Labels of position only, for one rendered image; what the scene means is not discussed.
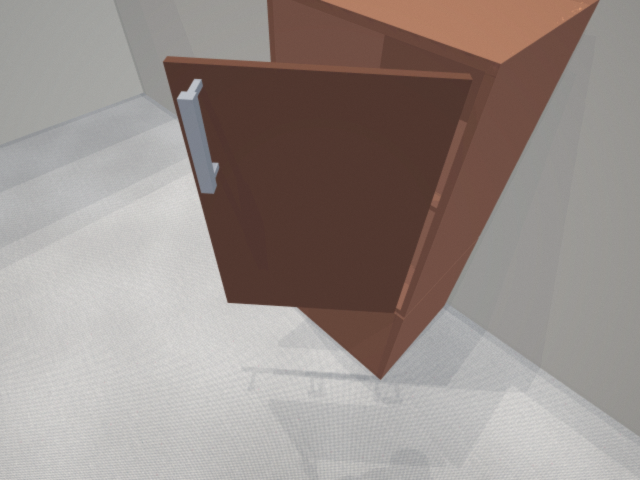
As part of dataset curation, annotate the cupboard door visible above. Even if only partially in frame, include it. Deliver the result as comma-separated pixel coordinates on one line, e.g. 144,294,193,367
163,56,473,313

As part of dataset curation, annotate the handle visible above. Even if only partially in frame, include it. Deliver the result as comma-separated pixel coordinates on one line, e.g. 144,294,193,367
177,79,219,194

